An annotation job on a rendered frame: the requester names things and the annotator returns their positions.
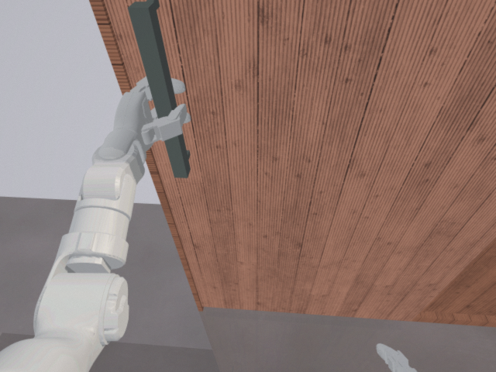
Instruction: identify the left robot hand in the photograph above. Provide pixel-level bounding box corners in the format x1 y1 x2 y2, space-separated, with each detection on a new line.
113 77 191 151

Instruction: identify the wardrobe door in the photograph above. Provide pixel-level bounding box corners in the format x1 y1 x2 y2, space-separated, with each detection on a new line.
104 0 496 322
423 238 496 316

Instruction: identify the left robot forearm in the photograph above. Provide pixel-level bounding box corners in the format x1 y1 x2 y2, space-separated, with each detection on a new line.
33 129 146 335

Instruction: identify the robot left upper arm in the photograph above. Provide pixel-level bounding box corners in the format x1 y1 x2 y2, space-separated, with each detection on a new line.
0 273 129 372

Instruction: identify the right robot hand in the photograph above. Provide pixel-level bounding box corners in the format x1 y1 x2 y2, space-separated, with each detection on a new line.
376 343 418 372

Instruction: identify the handle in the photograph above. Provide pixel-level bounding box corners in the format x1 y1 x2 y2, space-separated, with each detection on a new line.
128 0 191 178

